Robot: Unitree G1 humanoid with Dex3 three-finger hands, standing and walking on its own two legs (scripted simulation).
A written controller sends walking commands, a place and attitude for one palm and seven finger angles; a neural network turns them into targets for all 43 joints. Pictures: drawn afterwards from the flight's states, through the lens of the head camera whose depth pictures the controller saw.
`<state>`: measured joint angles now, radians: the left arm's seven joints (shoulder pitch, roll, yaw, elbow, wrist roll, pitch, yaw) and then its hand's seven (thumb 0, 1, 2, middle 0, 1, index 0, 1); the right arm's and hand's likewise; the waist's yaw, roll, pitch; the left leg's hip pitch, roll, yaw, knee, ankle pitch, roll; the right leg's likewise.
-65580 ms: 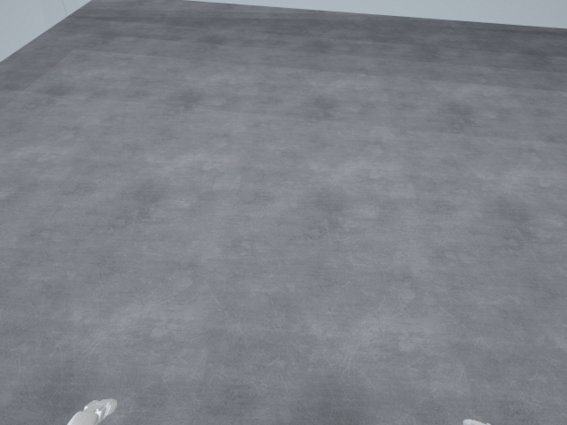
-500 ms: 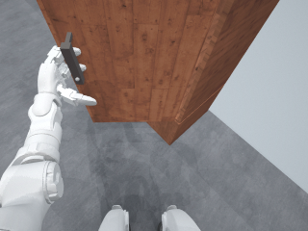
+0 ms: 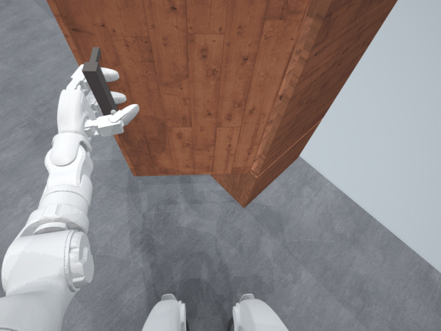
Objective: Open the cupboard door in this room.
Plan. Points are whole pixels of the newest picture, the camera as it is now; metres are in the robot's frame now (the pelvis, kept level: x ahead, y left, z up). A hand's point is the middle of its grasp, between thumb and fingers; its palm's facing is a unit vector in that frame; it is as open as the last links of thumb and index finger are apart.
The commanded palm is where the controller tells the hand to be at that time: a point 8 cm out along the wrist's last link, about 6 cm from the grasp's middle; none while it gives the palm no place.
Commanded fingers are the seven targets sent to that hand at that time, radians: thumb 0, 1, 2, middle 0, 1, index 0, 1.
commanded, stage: close the thumb around the handle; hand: left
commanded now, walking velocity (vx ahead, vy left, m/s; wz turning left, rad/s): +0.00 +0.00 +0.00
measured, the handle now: (104, 86) +0.54 +0.19 +0.08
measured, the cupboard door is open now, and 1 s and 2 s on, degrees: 50 81 91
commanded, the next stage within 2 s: pull the door open along its arc in 0.26 s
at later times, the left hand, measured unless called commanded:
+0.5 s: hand (116, 116) +0.48 +0.16 +0.07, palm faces +0.02 -1.00 -0.01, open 5.7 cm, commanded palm +0.44 +0.21 +0.07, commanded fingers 0.00 0.90 0.90 -0.40 -1.35 -0.40 -1.35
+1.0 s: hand (152, 199) +0.32 +0.09 +0.07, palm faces +0.21 -0.97 +0.09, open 6.3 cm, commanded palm +0.25 +0.18 +0.07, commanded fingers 0.00 0.90 0.90 -0.40 -1.35 -0.40 -1.35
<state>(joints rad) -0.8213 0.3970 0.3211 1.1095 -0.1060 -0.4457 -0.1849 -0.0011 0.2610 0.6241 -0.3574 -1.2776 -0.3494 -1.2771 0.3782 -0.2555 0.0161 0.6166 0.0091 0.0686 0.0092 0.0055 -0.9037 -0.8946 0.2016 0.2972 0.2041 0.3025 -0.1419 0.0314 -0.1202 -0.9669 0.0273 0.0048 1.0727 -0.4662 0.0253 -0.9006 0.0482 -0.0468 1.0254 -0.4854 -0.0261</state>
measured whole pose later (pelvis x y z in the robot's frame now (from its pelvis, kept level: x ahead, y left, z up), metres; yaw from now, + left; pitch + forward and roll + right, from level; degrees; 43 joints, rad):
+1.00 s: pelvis +0.02 -0.01 +0.02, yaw +0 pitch +13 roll +0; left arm 0.09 -0.02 -0.06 0.16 -0.07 -0.35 0.24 0.03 0.66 0.69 -0.36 -1.33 -0.37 -1.31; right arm 0.22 -0.20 0.00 0.48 -0.02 0.05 0.05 0.01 -0.91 -0.90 0.20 0.30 0.20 0.30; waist -0.02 0.01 -0.14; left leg -0.73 0.02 0.04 0.96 -0.47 0.01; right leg -0.70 0.04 -0.01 0.97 -0.51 -0.04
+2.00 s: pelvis +0.01 -0.03 +0.01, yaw +4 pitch +11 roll +1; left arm 0.21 -0.08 -0.26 0.08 0.08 -0.31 0.50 0.00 -0.42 0.33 -0.28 -1.05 -0.29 -1.05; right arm 0.20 -0.19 0.00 0.51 -0.05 0.00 0.01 0.01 -0.90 -0.90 0.20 0.30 0.20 0.30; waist -0.01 0.04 -0.14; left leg -0.74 -0.01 -0.03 0.99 -0.45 -0.02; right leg -0.68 0.02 -0.08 1.00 -0.52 -0.07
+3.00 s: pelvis +0.01 +0.00 +0.01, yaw +2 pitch +11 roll -1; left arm 0.47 0.08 -0.26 -0.19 -0.02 -0.31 0.07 -0.01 -0.50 0.30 -0.20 -0.32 -0.22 -0.33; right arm 0.25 -0.20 0.04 0.36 0.00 0.02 0.02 0.01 -0.90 -0.90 0.20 0.30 0.20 0.30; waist -0.01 0.04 -0.12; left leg -0.76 -0.01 0.00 1.06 -0.49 0.02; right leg -0.70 0.02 -0.04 1.05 -0.54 -0.03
